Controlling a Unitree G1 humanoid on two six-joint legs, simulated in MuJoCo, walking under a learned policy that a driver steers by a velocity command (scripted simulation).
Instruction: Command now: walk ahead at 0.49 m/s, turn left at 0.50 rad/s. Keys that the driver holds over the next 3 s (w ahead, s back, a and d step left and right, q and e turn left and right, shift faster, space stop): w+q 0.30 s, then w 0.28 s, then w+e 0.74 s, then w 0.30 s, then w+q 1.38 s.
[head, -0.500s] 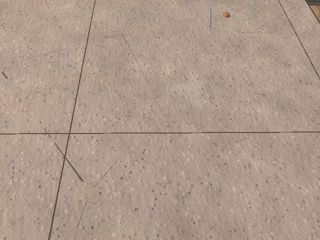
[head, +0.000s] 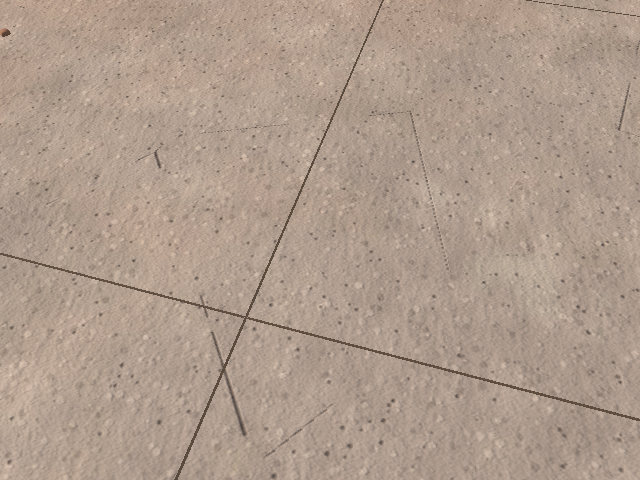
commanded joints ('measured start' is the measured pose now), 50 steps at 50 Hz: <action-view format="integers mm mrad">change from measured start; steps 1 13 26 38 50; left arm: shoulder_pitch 15 -109 -485 -131 74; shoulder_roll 171 130 121 149 204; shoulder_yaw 32 25 6 39 67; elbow -31 -181 -314 -161 -99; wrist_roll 2 35 14 -9 -18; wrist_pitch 0 46 49 33 31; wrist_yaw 19 -25 -51 -40 -24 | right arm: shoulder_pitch -38 169 393 223 -119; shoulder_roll -48 -152 -174 -133 -91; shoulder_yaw -4 -55 -43 -14 21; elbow -75 -1 58 -26 -158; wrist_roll -3 36 18 -17 -4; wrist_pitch -9 -42 -61 -69 -41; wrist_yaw -2 -65 -76 -51 -42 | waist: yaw -33 5 -135 -46 41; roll -106 -53 44 -61 -90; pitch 16 -58 4 -24 -20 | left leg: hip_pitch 96 487 713 77 21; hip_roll -72 82 81 -6 -12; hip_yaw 70 -387 -336 -169 -104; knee -70 -483 -485 450 -19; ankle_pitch -76 170 283 -292 -22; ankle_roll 50 223 128 -25 -137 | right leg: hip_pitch -7 -674 -792 -258 -217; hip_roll -299 -166 -110 -256 -157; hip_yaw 15 290 221 655 557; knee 88 971 430 6 13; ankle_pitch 1078 32 343 195 449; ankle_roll -40 72 42 -205 -173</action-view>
